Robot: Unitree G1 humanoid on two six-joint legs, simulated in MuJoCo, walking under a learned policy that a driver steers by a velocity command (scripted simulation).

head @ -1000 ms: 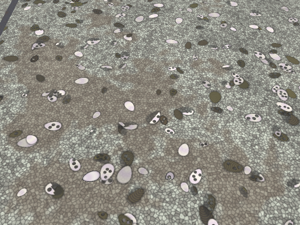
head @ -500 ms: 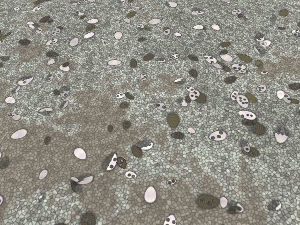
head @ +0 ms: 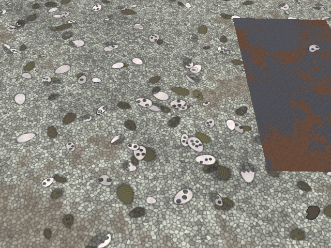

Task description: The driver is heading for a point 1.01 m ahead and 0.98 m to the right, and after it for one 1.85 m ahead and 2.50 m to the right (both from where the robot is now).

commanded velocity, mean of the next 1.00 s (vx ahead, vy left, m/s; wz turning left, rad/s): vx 0.50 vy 0.00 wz -0.60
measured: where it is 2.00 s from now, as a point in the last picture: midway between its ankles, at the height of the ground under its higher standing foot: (256, 171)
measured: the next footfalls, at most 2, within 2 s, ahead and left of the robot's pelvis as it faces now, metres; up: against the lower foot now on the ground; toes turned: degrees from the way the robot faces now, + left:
right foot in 0.28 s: +0.30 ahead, -0.16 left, +0.00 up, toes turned -12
left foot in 0.74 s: +0.64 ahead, -0.05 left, +0.00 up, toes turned -30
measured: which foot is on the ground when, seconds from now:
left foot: down 0.00-0.26, up 0.28-0.72, down 0.74-1.00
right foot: up 0.00-0.26, down 0.28-0.76, up 0.78-1.00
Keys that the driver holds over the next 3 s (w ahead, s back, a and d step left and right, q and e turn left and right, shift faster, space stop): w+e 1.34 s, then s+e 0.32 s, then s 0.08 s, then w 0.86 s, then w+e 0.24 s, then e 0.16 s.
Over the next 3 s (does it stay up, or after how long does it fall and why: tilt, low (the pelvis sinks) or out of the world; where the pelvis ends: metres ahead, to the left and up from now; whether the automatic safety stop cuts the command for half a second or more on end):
stays up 1.00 -0.84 -0.03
